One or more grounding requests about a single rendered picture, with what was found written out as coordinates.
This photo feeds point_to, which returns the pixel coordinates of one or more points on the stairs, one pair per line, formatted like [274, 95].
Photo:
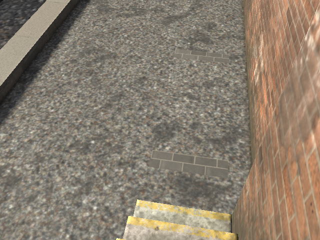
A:
[158, 221]

